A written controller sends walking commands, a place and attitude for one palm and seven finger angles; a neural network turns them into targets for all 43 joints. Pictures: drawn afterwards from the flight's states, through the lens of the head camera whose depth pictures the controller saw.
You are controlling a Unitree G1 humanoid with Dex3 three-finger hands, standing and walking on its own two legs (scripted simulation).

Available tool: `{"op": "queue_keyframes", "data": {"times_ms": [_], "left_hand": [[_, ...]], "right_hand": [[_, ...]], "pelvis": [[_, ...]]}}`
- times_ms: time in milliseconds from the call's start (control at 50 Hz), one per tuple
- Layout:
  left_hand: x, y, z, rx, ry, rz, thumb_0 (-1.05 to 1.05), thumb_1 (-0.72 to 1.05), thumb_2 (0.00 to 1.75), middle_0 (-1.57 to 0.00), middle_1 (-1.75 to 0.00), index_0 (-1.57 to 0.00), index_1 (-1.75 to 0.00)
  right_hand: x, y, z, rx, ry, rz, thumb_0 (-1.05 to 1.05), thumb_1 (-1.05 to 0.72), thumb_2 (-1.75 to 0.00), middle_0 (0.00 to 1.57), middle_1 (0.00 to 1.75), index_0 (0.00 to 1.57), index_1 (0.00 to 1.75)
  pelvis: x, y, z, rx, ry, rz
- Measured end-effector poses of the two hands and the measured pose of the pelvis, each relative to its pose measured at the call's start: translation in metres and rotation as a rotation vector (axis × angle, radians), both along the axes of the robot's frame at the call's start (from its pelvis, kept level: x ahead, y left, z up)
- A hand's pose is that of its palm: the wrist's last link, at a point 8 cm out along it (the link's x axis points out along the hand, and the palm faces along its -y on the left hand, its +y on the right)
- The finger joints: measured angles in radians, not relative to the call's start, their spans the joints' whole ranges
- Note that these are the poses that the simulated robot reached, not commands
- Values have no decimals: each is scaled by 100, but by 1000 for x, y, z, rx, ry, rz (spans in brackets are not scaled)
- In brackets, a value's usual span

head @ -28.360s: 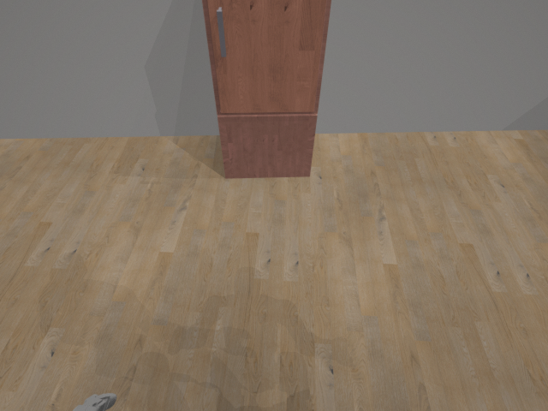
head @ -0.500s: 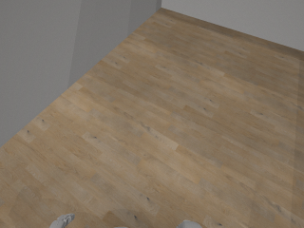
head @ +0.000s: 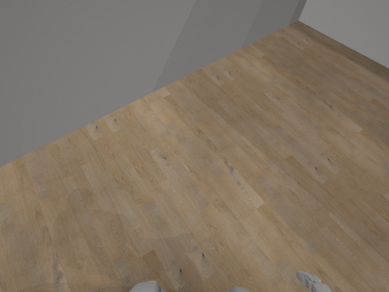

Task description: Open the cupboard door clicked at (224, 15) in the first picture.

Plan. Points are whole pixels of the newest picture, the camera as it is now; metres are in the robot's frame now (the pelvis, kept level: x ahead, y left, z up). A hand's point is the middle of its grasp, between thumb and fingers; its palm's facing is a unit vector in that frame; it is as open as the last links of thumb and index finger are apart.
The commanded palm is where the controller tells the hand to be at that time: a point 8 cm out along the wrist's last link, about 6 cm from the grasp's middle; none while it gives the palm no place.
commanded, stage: turn to face it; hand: left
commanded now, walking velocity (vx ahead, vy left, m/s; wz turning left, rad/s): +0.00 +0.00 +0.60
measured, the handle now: out of the picture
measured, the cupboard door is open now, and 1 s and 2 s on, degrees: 41 41 41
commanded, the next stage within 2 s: none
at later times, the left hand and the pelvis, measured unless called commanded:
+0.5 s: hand out of the picture +0.02 +0.16 -0.15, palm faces +0.30 -0.92 -0.23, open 7.4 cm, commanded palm none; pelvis +0.01 -0.04 +0.02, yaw +19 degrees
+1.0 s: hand out of the picture -0.01 +0.17 -0.14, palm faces +0.57 -0.77 -0.29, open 7.4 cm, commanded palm none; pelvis +0.03 -0.07 +0.01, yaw +37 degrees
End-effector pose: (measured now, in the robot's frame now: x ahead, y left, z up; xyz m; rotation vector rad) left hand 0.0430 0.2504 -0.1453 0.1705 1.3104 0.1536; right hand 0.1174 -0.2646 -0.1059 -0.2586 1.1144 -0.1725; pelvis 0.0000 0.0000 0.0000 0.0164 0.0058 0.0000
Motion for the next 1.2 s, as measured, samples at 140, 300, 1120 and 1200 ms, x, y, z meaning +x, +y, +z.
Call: {"op": "queue_keyframes", "data": {"times_ms": [140, 300, 1120, 1200], "left_hand": [[6, 13, 20, 48, -67, 89, 1, 91, 90, -20, -29, -20, -30], [7, -7, 37, 121, -167, 142, 1, 91, 90, -20, -29, -20, -30], [-112, -80, 31, 59, -93, 666, 1, 90, 90, -20, -29, -21, -30], [-140, -88, 10, 7, -68, 742, 1, 90, 90, -20, -30, -21, -30]], "right_hand": [[5, 10, 4, 8, 40, 86, 0, -91, -90, 20, 30, 20, 30], [14, -13, -21, 58, 99, 127, 0, -91, -90, 20, 30, 20, 30], [145, 51, -1, 3, 136, 635, 0, -91, -90, 20, 30, 19, 30], [160, 85, -1, -16, 84, 727, 0, -91, -90, 20, 30, 19, 30]], "pelvis": [[-1, -11, 11, -30, -1, 88], [4, -42, 4, -14, 9, 185], [32, -63, 18, 9, 9, 719], [27, -50, 7, -11, 8, 776]]}}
